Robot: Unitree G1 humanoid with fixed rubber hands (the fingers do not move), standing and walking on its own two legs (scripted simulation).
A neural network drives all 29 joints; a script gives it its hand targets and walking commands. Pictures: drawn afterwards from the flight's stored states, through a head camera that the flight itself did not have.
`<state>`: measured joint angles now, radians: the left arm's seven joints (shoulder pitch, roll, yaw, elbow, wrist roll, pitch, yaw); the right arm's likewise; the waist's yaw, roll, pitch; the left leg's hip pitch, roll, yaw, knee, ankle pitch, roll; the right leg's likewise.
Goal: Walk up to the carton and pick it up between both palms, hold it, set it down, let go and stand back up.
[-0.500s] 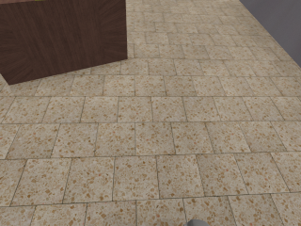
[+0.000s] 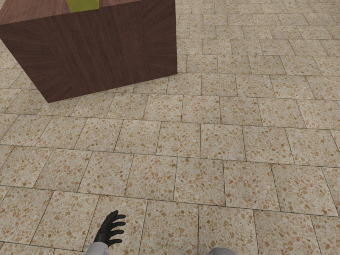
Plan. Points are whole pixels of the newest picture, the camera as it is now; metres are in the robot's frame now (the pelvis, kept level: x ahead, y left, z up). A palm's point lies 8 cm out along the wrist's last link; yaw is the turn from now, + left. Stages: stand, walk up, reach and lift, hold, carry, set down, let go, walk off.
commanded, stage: walk up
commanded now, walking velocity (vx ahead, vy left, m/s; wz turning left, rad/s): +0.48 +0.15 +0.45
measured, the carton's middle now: out of the picture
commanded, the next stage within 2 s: none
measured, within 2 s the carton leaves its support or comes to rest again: neither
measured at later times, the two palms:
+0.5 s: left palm out of the picture +0.06 +0.27 -0.13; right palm (198, 151) +0.44 -0.09 -0.13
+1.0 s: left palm (67, 123) +0.61 +0.39 -0.12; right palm (194, 155) +0.41 -0.07 -0.10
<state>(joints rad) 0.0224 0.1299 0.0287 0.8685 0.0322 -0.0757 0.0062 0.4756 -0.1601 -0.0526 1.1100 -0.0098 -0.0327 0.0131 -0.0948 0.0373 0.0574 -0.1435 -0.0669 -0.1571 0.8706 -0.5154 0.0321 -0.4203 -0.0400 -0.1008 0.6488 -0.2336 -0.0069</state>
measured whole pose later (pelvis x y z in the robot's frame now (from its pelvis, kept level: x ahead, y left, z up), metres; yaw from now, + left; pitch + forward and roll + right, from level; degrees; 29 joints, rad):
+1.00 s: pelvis +0.50 +0.15 +0.02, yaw +11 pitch +1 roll -1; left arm 0.05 0.22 0.05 0.95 0.02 0.01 -0.05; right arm 0.54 -0.10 -0.01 1.12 -0.01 -0.09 -0.01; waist -0.09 -0.06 0.02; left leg 0.11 0.02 0.08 0.27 -0.39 0.01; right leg -0.61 -0.11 -0.12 0.72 -0.08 0.03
